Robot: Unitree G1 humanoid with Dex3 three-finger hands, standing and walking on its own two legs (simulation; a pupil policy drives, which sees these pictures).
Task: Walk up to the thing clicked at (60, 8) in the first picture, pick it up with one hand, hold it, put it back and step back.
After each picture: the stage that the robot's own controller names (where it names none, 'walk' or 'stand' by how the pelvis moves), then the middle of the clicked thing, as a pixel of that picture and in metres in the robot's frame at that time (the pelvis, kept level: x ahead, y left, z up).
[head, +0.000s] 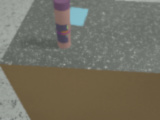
stand; (63, 24) +0.67 +0.08 +0.05
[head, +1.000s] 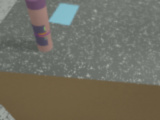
rise first; (40, 25) +0.59 +0.18 +0.08
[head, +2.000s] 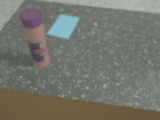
stand; (37, 41) +0.52 +0.18 +0.05
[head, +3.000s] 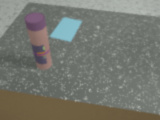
stand; (40, 44) +0.52 +0.17 +0.05
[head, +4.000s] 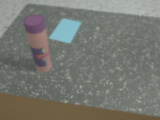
stand; (39, 46) +0.51 +0.17 +0.05
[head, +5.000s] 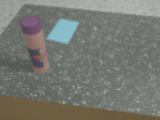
stand; (36, 47) +0.50 +0.18 +0.05
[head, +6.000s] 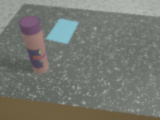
stand; (36, 48) +0.50 +0.18 +0.05
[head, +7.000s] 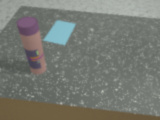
rise first; (33, 48) +0.50 +0.20 +0.05
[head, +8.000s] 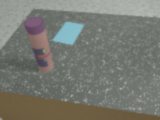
go down; (40, 47) +0.52 +0.20 +0.05
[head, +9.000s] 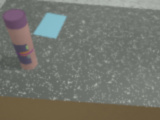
go down; (22, 43) +0.52 +0.19 +0.06
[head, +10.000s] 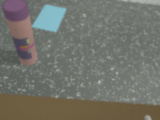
go down; (22, 36) +0.51 +0.19 +0.08
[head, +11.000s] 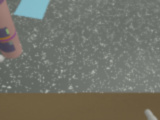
close in; (1, 26) +0.50 +0.21 +0.11
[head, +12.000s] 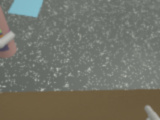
close; out of the picture +0.50 +0.21 +0.11
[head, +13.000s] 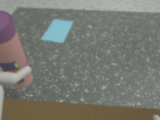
lift; (11, 57) +0.34 +0.19 +0.19
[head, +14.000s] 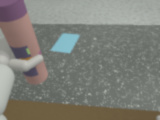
hold; (24, 46) +0.33 +0.16 +0.26
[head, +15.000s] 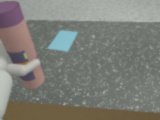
hold; (21, 51) +0.34 +0.17 +0.23
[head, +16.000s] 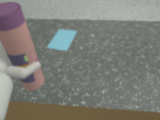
crouch; (21, 53) +0.33 +0.16 +0.22
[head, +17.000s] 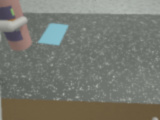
crouch; (7, 9) +0.44 +0.19 +0.28
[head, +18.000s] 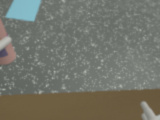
lower; out of the picture +0.50 +0.22 +0.10
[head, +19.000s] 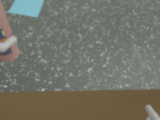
lower; out of the picture +0.49 +0.21 +0.11
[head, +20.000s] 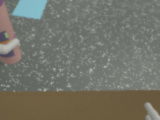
lower; (0, 30) +0.48 +0.20 +0.11
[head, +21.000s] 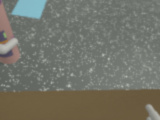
lower; out of the picture +0.48 +0.21 +0.11
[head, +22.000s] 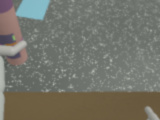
loosen; (8, 32) +0.48 +0.19 +0.11
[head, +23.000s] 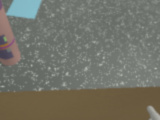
withdraw; out of the picture +0.48 +0.20 +0.11
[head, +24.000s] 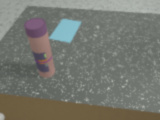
sink last; (42, 51) +0.47 +0.17 +0.08
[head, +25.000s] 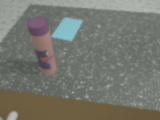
stand; (43, 49) +0.49 +0.18 +0.06
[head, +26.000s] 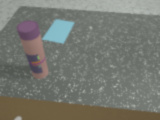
stand; (35, 53) +0.47 +0.19 +0.06
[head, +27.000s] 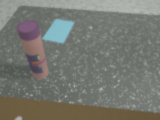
stand; (35, 53) +0.47 +0.19 +0.06
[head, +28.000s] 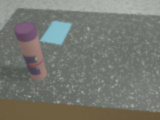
stand; (32, 54) +0.47 +0.19 +0.06
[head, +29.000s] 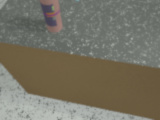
walk; (49, 4) +0.63 +0.14 +0.08
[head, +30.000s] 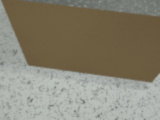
walk; out of the picture +1.02 +0.10 +0.08
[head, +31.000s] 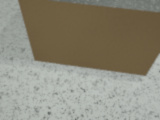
walk; out of the picture +1.23 +0.14 +0.07
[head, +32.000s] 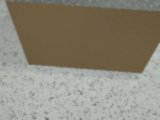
stand; out of the picture +1.17 +0.19 +0.06
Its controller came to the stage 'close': yes
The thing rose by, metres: 0.22
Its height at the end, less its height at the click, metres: +0.00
